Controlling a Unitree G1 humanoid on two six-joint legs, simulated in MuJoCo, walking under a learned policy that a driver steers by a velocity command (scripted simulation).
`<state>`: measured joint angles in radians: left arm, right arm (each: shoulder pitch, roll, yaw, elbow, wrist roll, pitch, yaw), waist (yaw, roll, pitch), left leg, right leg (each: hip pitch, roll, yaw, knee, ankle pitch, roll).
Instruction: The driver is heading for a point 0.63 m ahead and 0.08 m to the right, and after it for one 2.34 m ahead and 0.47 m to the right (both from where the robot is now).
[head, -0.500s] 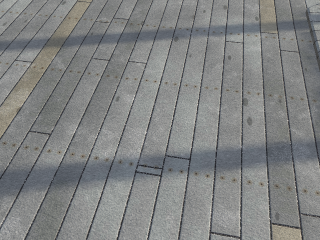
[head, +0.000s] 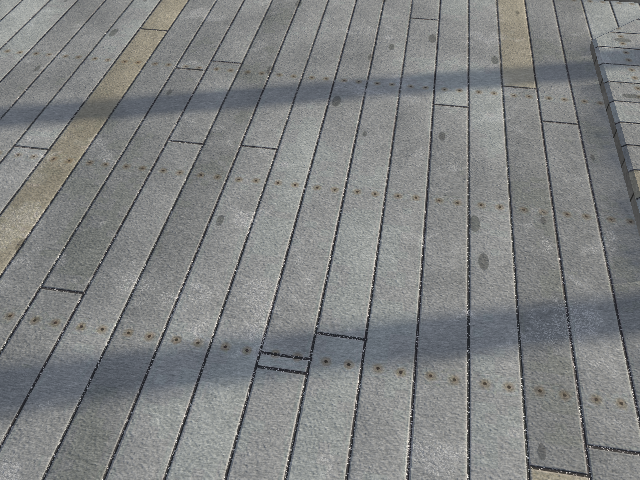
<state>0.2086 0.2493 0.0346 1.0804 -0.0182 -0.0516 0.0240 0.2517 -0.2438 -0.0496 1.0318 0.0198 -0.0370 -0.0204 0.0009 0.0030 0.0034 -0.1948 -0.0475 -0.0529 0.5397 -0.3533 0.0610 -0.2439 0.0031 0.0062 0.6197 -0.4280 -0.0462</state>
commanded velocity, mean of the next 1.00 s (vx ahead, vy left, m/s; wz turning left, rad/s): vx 0.43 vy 0.00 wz -0.14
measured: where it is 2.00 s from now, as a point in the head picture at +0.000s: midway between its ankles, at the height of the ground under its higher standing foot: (349, 419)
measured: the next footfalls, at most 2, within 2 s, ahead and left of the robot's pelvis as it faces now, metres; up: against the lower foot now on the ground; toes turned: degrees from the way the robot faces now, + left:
left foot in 0.54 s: +0.41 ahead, +0.11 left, +0.00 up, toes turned +2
right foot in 1.06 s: +0.67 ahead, -0.15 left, +0.00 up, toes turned -17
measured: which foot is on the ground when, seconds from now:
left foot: down 0.00-0.10, up 0.12-0.52, down 0.54-1.00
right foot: down 0.00-0.56, up 0.58-1.00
